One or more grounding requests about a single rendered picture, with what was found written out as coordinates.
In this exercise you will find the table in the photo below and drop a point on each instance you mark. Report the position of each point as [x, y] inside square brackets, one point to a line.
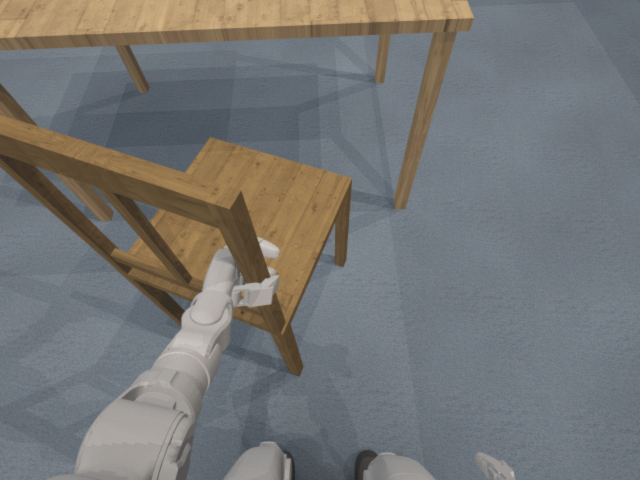
[45, 24]

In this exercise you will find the chair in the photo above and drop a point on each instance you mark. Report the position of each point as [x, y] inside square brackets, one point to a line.
[229, 195]

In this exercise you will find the right robot thigh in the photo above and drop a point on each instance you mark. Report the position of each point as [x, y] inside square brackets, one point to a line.
[396, 468]

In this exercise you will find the robot left upper arm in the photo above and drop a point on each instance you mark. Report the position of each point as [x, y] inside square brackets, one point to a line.
[137, 441]

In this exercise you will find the robot left shin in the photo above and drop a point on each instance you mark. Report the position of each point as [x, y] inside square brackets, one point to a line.
[273, 444]

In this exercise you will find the robot right hand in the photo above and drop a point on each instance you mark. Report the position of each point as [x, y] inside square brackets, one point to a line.
[492, 468]

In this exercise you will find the robot left hand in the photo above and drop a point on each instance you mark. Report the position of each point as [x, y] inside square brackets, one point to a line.
[223, 275]

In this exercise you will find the left robot forearm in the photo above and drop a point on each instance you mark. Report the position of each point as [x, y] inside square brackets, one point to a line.
[183, 372]

